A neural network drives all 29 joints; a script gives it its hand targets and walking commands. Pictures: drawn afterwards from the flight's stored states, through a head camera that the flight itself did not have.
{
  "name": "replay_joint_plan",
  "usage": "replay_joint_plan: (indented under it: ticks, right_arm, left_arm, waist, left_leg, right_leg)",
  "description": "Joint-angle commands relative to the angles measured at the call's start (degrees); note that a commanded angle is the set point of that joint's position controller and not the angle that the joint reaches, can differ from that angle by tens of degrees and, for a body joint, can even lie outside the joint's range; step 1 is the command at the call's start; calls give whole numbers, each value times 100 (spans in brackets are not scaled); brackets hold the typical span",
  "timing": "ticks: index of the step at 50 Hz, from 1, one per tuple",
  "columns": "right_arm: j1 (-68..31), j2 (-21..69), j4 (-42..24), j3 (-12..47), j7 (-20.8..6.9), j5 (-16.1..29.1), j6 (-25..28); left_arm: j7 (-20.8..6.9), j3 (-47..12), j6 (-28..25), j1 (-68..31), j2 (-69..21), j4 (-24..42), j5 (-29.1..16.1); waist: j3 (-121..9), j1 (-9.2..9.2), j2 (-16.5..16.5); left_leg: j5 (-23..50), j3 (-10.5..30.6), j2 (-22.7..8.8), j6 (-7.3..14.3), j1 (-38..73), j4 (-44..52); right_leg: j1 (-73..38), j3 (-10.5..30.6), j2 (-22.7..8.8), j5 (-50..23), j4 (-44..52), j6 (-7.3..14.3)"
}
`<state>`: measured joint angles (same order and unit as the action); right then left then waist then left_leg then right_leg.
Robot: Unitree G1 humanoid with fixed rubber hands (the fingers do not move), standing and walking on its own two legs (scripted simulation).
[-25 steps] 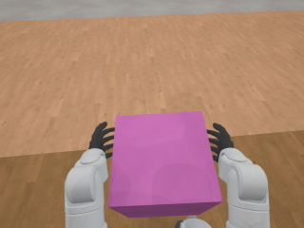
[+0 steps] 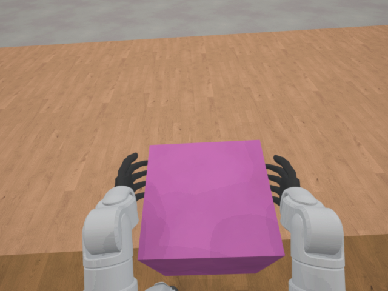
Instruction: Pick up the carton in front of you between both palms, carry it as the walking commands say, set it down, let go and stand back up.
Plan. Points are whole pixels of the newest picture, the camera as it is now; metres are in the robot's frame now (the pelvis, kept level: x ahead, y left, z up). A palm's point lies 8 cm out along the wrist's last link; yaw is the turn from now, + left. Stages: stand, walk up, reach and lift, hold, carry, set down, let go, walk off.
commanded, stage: carry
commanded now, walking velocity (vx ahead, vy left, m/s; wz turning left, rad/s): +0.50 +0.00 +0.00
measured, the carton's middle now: (207, 215) +0.27 +0.00 +0.01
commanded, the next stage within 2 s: none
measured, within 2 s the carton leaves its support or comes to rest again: neither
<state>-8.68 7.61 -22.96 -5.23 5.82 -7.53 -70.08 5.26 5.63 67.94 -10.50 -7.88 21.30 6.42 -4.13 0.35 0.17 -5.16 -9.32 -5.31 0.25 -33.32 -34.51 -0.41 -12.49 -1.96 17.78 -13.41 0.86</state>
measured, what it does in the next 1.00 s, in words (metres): walks ahead: left foot, then right foot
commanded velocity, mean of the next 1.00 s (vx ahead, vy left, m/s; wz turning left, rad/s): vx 0.50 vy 0.00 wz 0.00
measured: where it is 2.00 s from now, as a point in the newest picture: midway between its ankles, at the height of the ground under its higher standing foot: (196, 141)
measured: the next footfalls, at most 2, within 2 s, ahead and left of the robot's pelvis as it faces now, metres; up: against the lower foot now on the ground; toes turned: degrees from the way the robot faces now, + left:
left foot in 0.10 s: +0.25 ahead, +0.11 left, +0.00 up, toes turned +10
right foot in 0.58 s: +0.58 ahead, -0.09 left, -0.01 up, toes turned -9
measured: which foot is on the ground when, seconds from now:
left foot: up 0.00-0.08, down 0.10-0.60, up 0.62-1.00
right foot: down 0.00-0.12, up 0.14-0.56, down 0.58-1.00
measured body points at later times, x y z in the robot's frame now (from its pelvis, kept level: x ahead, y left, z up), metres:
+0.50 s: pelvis +0.34 +0.02 +0.00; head +0.35 +0.03 +0.45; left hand +0.64 +0.16 +0.08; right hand +0.62 -0.14 +0.08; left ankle +0.21 +0.10 -0.74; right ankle +0.48 -0.11 -0.71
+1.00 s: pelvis +0.66 -0.02 -0.02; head +0.72 -0.02 +0.43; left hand +1.04 +0.14 +0.09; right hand +1.04 -0.17 +0.08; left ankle +0.80 +0.09 -0.73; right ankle +0.54 -0.08 -0.75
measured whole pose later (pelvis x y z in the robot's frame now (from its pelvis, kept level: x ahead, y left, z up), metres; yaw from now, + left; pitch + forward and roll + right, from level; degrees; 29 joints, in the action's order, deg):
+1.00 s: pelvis +0.66 -0.02 -0.02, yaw -2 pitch +6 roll +0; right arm -38.4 1.3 0.4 -13.0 7.9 -5.1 -70.4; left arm 8.0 12.7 67.0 -39.4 -2.4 -2.8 4.3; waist 0.7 2.9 -0.8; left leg -0.6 -4.9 -1.7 3.1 -35.7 -34.3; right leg 8.3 -8.6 1.3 20.2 -26.5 4.2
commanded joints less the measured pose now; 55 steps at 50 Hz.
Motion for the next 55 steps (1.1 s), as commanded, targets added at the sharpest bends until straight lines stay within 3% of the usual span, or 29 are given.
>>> replay_joint_plan:
  ticks: [1, 3, 4, 5, 6, 7, 8, 10, 12, 15, 20, 25, 27, 28, 29, 30, 31, 32, 33, 34, 35, 37, 42, 49, 50, 52, 53, 54, 55]
  right_arm:
    - [-2744, 5036, -239, 4066, -1481, 2452, -3]
    - [-2765, 5026, -150, 4022, -1524, 2484, -33]
    - [-2699, 5016, -61, 3975, -1542, 2477, -35]
    - [-2657, 5006, -4, 3938, -1560, 2465, -33]
    - [-2642, 4932, 200, 3838, -1587, 2370, 24]
    - [-2589, 5147, 262, 3888, -1597, 2425, 58]
    - [-2718, 5307, 113, 3919, -1614, 2494, 97]
    - [-2928, 5640, -43, 4008, -1628, 2597, 205]
    - [-3015, 5746, -182, 4082, -1638, 2666, 289]
    - [-2743, 5674, -263, 4113, -1682, 2686, 351]
    - [-2715, 5232, -329, 4125, -1682, 2665, 363]
    - [-3387, 4484, -224, 4042, -1487, 2598, 242]
    - [-3857, 4178, -18, 4008, -1402, 2586, 173]
    - [-4101, 4067, 145, 3976, -1363, 2600, 129]
    - [-4401, 3950, 292, 3915, -1322, 2608, 85]
    - [-4727, 3923, 464, 3855, -1285, 2633, 34]
    - [-5008, 4057, 611, 3811, -1251, 2678, -14]
    - [-5242, 4155, 839, 3738, -1218, 2716, -16]
    - [-5442, 4347, 973, 3678, -1207, 2761, 6]
    - [-5681, 4596, 1099, 3652, -1193, 2803, 47]
    - [-5929, 4781, 1210, 3625, -1182, 2853, 96]
    - [-6344, 5077, 1379, 3568, -1140, 2867, 190]
    - [-6737, 5315, 1813, 3294, -999, 2720, 302]
    - [-6669, 5427, 2076, 3030, -1051, 2537, 185]
    - [-6626, 5439, 2096, 3016, -1086, 2521, 164]
    - [-6473, 5430, 2189, 2971, -1146, 2480, 155]
    - [-6393, 5393, 2220, 2947, -1182, 2455, 165]
    - [-6269, 5322, 2266, 2898, -1225, 2469, 161]
    - [-6380, 5130, 2357, 2764, -1231, 2340, 200]
  left_arm:
    - [-1574, -3863, 232, -1937, -5054, -65, -2247]
    - [-1565, -3873, 260, -2023, -5046, -85, -2242]
    - [-1567, -3897, 273, -2073, -5038, -73, -2246]
    - [-1572, -3906, 279, -2163, -4988, -85, -2251]
    - [-1570, -3999, 323, -2370, -5041, 53, -2324]
    - [-1588, -4025, 301, -2394, -5094, -30, -2325]
    - [-1594, -4080, 235, -2442, -5315, -104, -2344]
    - [-1602, -4135, 86, -2486, -5658, -92, -2377]
    - [-1559, -4166, -26, -2356, -5852, -74, -2375]
    - [-1474, -4215, -160, -1973, -5905, -115, -2253]
    - [-1391, -4330, -175, -2161, -5567, 126, -2275]
    - [-1362, -4297, 30, -3085, -4758, 117, -2469]
    - [-1321, -4138, 102, -3421, -4385, -150, -2444]
    - [-1300, -4018, 129, -3588, -4257, -363, -2421]
    - [-1282, -3855, 152, -3665, -4126, -627, -2399]
    - [-1256, -3682, 167, -3784, -3930, -877, -2351]
    - [-1245, -3532, 161, -4054, -3854, -1130, -2342]
    - [-1252, -3563, 183, -4346, -4069, -1169, -2532]
    - [-1266, -3583, 169, -4599, -4318, -1215, -2654]
    - [-1289, -3630, 133, -4970, -4577, -1224, -2767]
    - [-1314, -3675, 99, -5378, -4828, -1236, -2888]
    - [-1359, -3634, 29, -5948, -5168, -1336, -3064]
    - [-1375, -3394, -21, -6479, -5411, -1739, -3133]
    - [-1356, -3166, 35, -6322, -5607, -2103, -2874]
    - [-1355, -3175, 34, -6278, -5647, -2130, -2838]
    - [-1363, -3256, 31, -6289, -5763, -2166, -2832]
    - [-1373, -3318, 20, -6311, -5788, -2175, -2834]
    - [-1387, -3353, 14, -6306, -5762, -2212, -2848]
    - [-1383, -3332, 52, -6365, -5964, -2281, -2879]
  waist:
    - [-618, 104, 925]
    - [-865, 18, 855]
    - [-1163, -66, 631]
    - [-1491, -218, 251]
    - [-2026, -252, -1218]
    - [-1936, -211, -1783]
    - [-1904, -175, -1373]
    - [-1838, -159, -303]
    - [-1848, -96, -431]
    - [-1683, -99, -671]
    - [-1089, -123, -814]
    - [-703, -270, -906]
    - [-922, -116, -901]
    - [-1174, 84, -707]
    - [-1561, 318, -267]
    - [-1905, 379, 757]
    - [-2066, 373, 2033]
    - [-2047, 289, 1594]
    - [-2028, 284, 1246]
    - [-1962, 213, 604]
    - [-1964, 148, 385]
    - [-2064, 193, 523]
    - [-2079, 265, 567]
    - [-1720, 537, 720]
    - [-1702, 493, 781]
    - [-1991, 73, 645]
    - [-2213, -171, 327]
    - [-2564, -271, -273]
    - [-3093, -306, -1616]
  left_leg:
    - [351, -365, 218, 126, 296, 538]
    - [223, -647, 483, 195, 1351, 798]
    - [-133, -850, 713, 196, 2340, 901]
    - [-529, -45, 110, 237, 3498, 959]
    - [-1354, 2813, -1552, 1119, 4740, 1558]
    - [-481, 3949, -1940, 1444, 5020, 2225]
    - [308, 3301, -1890, 1372, 4911, 2023]
    - [1169, 2212, -1574, 1010, 4260, 1856]
    - [900, 1536, -1328, 712, 3886, 2067]
    - [957, 982, -1147, 718, 3896, 2224]
    - [1374, 394, -846, 736, 3998, 2241]
    - [1801, 96, -768, 650, 3847, 1967]
    - [2519, -75, -720, 543, 3807, 1198]
    - [2700, -326, -533, 398, 3589, 345]
    - [1963, -398, -274, 268, 3017, -904]
    - [449, -363, 124, 126, 1845, -2377]
    - [-2242, 186, 974, 25, 137, -3797]
    - [-2394, 831, 705, 243, -329, -4573]
    - [-2220, 996, 471, 364, -435, -4710]
    - [-1938, 1023, 277, 412, -501, -4449]
    - [-1635, 1068, 122, 413, -467, -4007]
    - [-1408, 933, 115, 342, -269, -3444]
    - [-972, 647, 185, 218, -867, -2219]
    - [849, 97, 662, 297, -160, 487]
    - [996, 71, 692, 382, 210, 788]
    - [1309, -81, 828, 483, 1688, 1264]
    - [1511, 43, 559, 451, 2681, 1251]
    - [2778, 1164, -419, 392, 3915, 441]
    - [3543, 3422, -1677, 1458, 5549, 256]
  right_leg:
    - [-644, 321, -1171, -3325, 0, 476]
    - [-479, -3, -1075, -4051, -878, 294]
    - [-95, -227, -856, -4019, -1788, 167]
    - [797, -144, -720, -2843, -2896, 11]
    - [2450, 30, -85, -1394, -4750, -288]
    - [3575, 605, 323, 889, -5744, -235]
    - [3831, 1102, -49, 922, -6268, -79]
    - [3733, 1251, -464, 344, -5855, 78]
    - [3420, 1116, -529, -132, -5139, 55]
    - [3521, 800, -401, -405, -4263, -64]
    - [3764, 370, -282, -1089, -2670, -135]
    - [3151, 141, -86, -1779, -1747, 155]
    - [2378, 18, 109, -1643, -1601, 277]
    - [1526, -197, 341, -1467, -1405, 285]
    - [465, -48, 263, -985, -1431, 244]
    - [-352, 1906, -929, -206, -1047, 534]
    - [-1247, 4394, -1990, -303, -295, 1337]
    - [-1295, 4136, -2035, -855, -395, 1415]
    - [-994, 3581, -1813, -1608, -605, 1346]
    - [-690, 3066, -1683, -1948, -737, 1195]
    - [-417, 2675, -1566, -2173, -724, 1087]
    - [-196, 2206, -1436, -2335, -648, 1014]
    - [-650, 1713, -1261, -3232, -828, 1228]
    - [-986, 965, -683, -4305, -1339, 865]
    - [-915, 928, -693, -4383, -1469, 784]
    - [-537, 616, -597, -4697, -2458, 494]
    - [46, 438, -446, -3847, -3319, 329]
    - [1235, 512, -273, -1805, -4340, 231]
    - [3221, 842, 521, 1123, -5825, 57]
